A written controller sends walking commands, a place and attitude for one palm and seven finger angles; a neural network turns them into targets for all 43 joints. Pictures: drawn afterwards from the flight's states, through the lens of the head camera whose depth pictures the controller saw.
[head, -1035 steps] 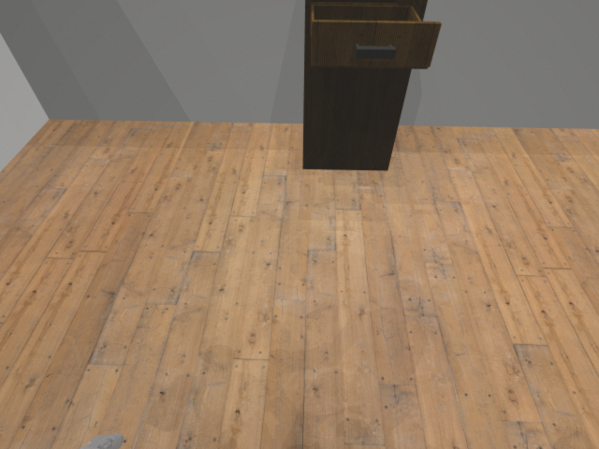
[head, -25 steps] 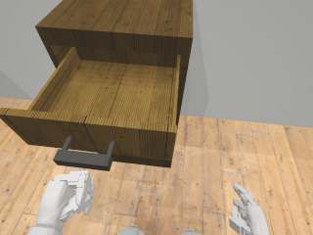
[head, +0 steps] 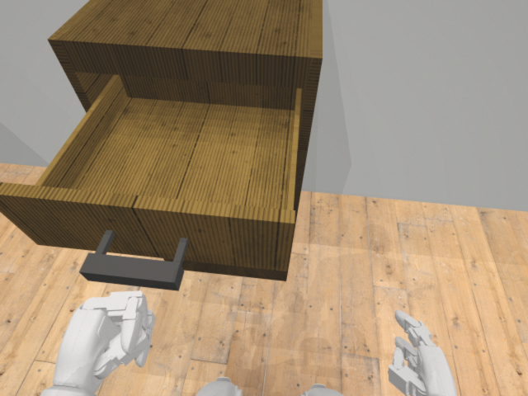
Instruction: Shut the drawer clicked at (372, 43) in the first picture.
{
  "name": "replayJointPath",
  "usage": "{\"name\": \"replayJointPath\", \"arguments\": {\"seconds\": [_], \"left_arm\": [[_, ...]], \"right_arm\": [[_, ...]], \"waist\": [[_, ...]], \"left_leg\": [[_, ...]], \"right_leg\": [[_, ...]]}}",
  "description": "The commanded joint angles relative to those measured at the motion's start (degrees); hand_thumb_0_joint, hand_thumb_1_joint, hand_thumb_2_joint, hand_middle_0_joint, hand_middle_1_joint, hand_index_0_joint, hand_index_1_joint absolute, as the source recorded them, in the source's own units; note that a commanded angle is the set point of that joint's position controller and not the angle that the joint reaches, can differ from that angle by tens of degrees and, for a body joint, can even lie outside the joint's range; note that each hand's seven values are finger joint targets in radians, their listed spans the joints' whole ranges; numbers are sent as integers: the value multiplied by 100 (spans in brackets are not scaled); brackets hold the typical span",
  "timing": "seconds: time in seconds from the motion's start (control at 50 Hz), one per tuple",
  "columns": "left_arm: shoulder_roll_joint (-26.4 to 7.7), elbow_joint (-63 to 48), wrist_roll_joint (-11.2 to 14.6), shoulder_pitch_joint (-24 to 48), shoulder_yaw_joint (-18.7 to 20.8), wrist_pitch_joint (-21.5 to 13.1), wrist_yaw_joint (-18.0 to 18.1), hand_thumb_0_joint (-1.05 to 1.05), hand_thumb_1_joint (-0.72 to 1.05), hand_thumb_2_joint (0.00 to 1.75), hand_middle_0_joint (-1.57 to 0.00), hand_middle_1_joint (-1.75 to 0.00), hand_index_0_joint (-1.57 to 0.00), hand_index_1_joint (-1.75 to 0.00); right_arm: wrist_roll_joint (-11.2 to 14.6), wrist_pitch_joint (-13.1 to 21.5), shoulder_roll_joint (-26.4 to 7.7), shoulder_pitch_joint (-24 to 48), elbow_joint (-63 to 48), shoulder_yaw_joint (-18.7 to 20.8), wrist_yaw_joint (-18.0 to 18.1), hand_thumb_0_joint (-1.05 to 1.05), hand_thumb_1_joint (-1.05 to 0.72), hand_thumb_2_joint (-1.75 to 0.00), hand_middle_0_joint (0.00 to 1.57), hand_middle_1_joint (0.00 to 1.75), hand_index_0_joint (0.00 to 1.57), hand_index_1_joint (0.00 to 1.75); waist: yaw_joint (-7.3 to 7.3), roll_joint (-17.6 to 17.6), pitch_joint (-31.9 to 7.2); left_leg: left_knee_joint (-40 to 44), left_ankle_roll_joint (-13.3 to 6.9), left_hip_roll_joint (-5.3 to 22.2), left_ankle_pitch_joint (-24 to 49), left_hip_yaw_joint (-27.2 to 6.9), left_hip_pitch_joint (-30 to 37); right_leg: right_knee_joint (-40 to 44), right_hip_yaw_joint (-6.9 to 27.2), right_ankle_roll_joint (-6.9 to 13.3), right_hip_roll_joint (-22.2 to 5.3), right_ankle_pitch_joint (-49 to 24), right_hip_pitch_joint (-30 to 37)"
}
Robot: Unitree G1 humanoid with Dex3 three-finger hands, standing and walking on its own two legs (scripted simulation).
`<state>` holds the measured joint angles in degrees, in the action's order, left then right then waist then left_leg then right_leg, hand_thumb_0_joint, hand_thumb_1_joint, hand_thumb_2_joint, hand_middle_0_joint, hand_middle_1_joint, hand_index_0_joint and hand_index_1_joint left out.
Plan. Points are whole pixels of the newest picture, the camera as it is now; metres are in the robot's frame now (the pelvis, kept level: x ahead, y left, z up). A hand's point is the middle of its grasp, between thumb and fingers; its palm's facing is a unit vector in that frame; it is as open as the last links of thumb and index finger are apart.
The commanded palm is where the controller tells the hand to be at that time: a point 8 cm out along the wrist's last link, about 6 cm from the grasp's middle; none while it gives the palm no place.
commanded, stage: push the drawer shut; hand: left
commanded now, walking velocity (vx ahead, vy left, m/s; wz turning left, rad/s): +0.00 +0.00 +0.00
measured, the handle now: (139, 256) +0.30 +0.19 +0.07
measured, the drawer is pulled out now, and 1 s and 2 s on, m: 0.28 0.22 0.10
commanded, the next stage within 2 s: none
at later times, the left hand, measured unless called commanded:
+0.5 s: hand (155, 312) +0.22 +0.15 +0.06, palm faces -0.09 -0.99 -0.06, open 3.0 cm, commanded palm +0.22 +0.21 +0.07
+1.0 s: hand (166, 272) +0.28 +0.15 +0.07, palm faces -0.11 -0.99 -0.05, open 3.1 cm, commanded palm +0.27 +0.21 +0.07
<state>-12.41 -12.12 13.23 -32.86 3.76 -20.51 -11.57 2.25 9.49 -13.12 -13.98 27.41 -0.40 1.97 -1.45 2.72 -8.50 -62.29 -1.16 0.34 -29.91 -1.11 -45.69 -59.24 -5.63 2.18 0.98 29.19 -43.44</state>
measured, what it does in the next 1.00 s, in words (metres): stands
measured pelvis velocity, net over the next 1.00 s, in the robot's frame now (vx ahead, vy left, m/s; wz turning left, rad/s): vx -0.01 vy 0.00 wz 0.01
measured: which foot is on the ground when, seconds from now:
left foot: down 0.00-1.00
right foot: down 0.00-1.00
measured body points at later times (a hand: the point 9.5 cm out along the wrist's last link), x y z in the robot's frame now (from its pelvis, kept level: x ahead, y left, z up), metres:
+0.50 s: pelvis +0.00 +0.00 +0.00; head +0.05 -0.01 +0.45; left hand +0.22 +0.20 +0.07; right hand +0.17 -0.24 -0.08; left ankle +0.01 +0.10 -0.67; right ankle +0.00 -0.10 -0.67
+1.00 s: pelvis -0.01 +0.00 +0.01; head +0.04 +0.00 +0.46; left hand +0.28 +0.20 +0.07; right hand +0.15 -0.24 -0.08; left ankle +0.01 +0.10 -0.67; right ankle +0.00 -0.10 -0.67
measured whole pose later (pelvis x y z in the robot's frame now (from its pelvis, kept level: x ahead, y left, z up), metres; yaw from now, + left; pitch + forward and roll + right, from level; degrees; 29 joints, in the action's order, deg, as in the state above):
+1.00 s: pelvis -0.01 +0.00 +0.01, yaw +0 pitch +12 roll -2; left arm -13.6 8.3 12.0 -5.6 3.6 -18.3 -10.5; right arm 2.0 8.8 -14.9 -13.7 31.5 -2.3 2.1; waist -2.3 2.4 -6.5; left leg -58.6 -1.2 -0.2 -27.0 -1.0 -44.0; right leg -56.1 -5.5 2.1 0.5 26.7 -41.9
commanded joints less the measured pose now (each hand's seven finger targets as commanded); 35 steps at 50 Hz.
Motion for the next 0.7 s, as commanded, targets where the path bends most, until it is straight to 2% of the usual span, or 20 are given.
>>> {"name": "replayJointPath", "arguments": {"seconds": [0.0, 0.02, 0.04, 0.08, 0.12, 0.18, 0.22, 0.24, 0.26, 0.28, 0.32, 0.34, 0.38, 0.4, 0.48, 0.52, 0.58, 0.6, 0.66, 0.68], "left_arm": [[-464, -1225, 39, -84, 283, -317, 11, 0, 90, 90, -140, -160, -140, -160], [-435, -1246, 44, -168, 268, -295, 24, 0, 90, 90, -140, -160, -140, -160], [-409, -1339, 38, 17, 167, -302, 27, 0, 90, 90, -140, -160, -140, -160], [-544, -1231, -26, 195, 263, -275, 104, 0, 90, 90, -140, -160, -140, -160], [-455, -1120, -42, 303, 188, -269, 127, 0, 90, 90, -140, -160, -140, -160], [-604, -1025, -62, 571, 317, -243, 189, 0, 90, 90, -140, -160, -140, -160], [-612, -914, -37, 683, 386, -207, 177, 0, 90, 90, -140, -160, -140, -160], [-600, -880, -12, 719, 387, -190, 160, 0, 90, 90, -140, -160, -140, -160], [-590, -998, 3, 935, 311, -203, 126, 0, 90, 90, -140, -160, -140, -160], [-708, -923, 13, 974, 481, -189, 161, 0, 90, 90, -140, -160, -140, -160], [-564, -783, 20, 1158, 331, -183, 133, 0, 90, 90, -140, -160, -140, -160], [-590, -823, 48, 1434, 289, -214, 118, 0, 90, 90, -140, -160, -140, -160], [-737, -695, 10, 1552, 413, -236, 132, 0, 90, 90, -140, -160, -140, -160], [-599, -678, 22, 1715, 261, -253, 105, 0, 90, 90, -140, -160, -140, -160], [-688, -541, 31, 2024, 298, -238, 102, 0, 90, 90, -140, -160, -140, -160], [-619, -490, 29, 2180, 221, -232, 85, 0, 90, 90, -140, -160, -140, -160], [-768, -227, 21, 2484, 352, -194, 96, 0, 90, 90, -140, -160, -140, -160], [-658, -219, 24, 2629, 263, -192, 90, 0, 90, 90, -140, -160, -140, -160], [-628, -34, 58, 2917, 255, -150, 118, 0, 90, 90, -140, -160, -140, -160], [-789, 74, 27, 2972, 408, -141, 157, 0, 90, 90, -140, -160, -140, -160]], "right_arm": [[27, 286, -670, 316, -994, 287, 33, 0, -90, -90, 20, 30, 20, 30], [30, 277, -663, 311, -1024, 295, 23, 0, -90, -90, 20, 30, 20, 30], [23, 279, -675, 310, -1027, 275, 13, 0, -90, -90, 20, 30, 20, 30], [-4, 246, -703, 307, -982, 269, 34, 0, -90, -90, 20, 30, 20, 30], [-6, 219, -699, 256, -997, 256, 36, 0, -90, -90, 20, 30, 20, 30], [-24, 185, -739, 277, -987, 241, 53, 0, -90, -90, 20, 30, 20, 30], [-19, 164, -746, 229, -979, 230, 48, 0, -90, -90, 20, 30, 20, 30], [-12, 162, -748, 247, -990, 222, 49, 0, -90, -90, 20, 30, 20, 30], [-11, 176, -762, 224, -1001, 206, 46, 0, -90, -90, 20, 30, 20, 30], [-20, 160, -768, 236, -944, 213, 59, 0, -90, -90, 20, 30, 20, 30], [-10, 167, -784, 195, -923, 194, 61, 0, -90, -90, 20, 30, 20, 30], [-20, 194, -807, 191, -898, 177, 62, 0, -90, -90, 20, 30, 20, 30], [-26, 217, -847, 205, -831, 181, 80, 0, -90, -90, 20, 30, 20, 30], [-27, 240, -839, 192, -816, 159, 75, 0, -90, -90, 20, 30, 20, 30], [-23, 289, -888, 191, -752, 159, 76, 0, -90, -90, 20, 30, 20, 30], [-24, 308, -879, 170, -735, 156, 71, 0, -90, -90, 20, 30, 20, 30], [-19, 298, -915, 229, -670, 144, 89, 0, -90, -90, 20, 30, 20, 30], [-9, 305, -889, 239, -666, 133, 79, 0, -90, -90, 20, 30, 20, 30], [-4, 308, -895, 247, -639, 127, 78, 0, -90, -90, 20, 30, 20, 30], [-10, 296, -926, 238, -595, 129, 82, 0, -90, -90, 20, 30, 20, 30]], "waist": [[-24, -21, -873], [-8, -70, -900], [-46, 41, -922], [-79, -75, -782], [-115, -141, -730], [-96, -92, -723], [-84, -195, -870], [-65, -117, -863], [-119, -59, -971], [-110, -57, -927], [-185, -175, -855], [-227, -100, -848], [-211, -97, -852], [-239, -25, -900], [-242, -75, -984], [-240, -69, -1067], [-247, -143, -899], [-248, -25, -933], [-238, -94, -922], [-231, -162, -931]], "left_leg": [[944, -53, -28, 1535, -147, 715], [946, -52, -25, 1608, -149, 726], [938, -50, -37, 1609, -149, 735], [904, -60, -25, 1562, -168, 649], [892, -55, -28, 1426, -139, 611], [885, -60, -38, 1342, -135, 543], [889, -60, -40, 1374, -123, 567], [899, -58, -52, 1399, -101, 561], [890, -67, -53, 1453, -100, 626], [877, -65, -46, 1480, -109, 606], [881, -64, -41, 1427, -116, 605], [860, -69, -56, 1361, -118, 573], [864, -72, -37, 1341, -137, 601], [888, -71, -46, 1339, -145, 651], [919, -72, -42, 1355, -165, 694], [951, -74, -49, 1366, -163, 757], [979, -78, -47, 1184, -150, 657], [1017, -74, -54, 1171, -149, 732], [1096, -69, -59, 1084, -159, 767], [1108, -66, -44, 1097, -179, 746]], "right_leg": [[907, 292, -63, -8, -1311, 644], [895, 276, -68, -7, -1394, 673], [885, 283, -71, -18, -1405, 665], [895, 298, -68, -3, -1355, 596], [921, 316, -84, -10, -1246, 534], [945, 355, -73, -16, -1142, 558], [955, 374, -82, -18, -1200, 661], [989, 410, -81, -33, -1238, 723], [978, 408, -91, -46, -1320, 743], [995, 406, -79, -38, -1336, 756], [1011, 390, -105, -31, -1299, 657], [1046, 435, -109, -52, -1235, 651], [1039, 412, -89, -40, -1152, 603], [1029, 405, -87, -44, -1161, 593], [1053, 394, -90, -51, -1166, 637], [1063, 399, -94, -58, -1193, 670], [1162, 447, -96, -60, -961, 652], [1171, 442, -92, -66, -955, 633], [1230, 438, -100, -70, -860, 663], [1223, 427, -88, -60, -852, 689]]}}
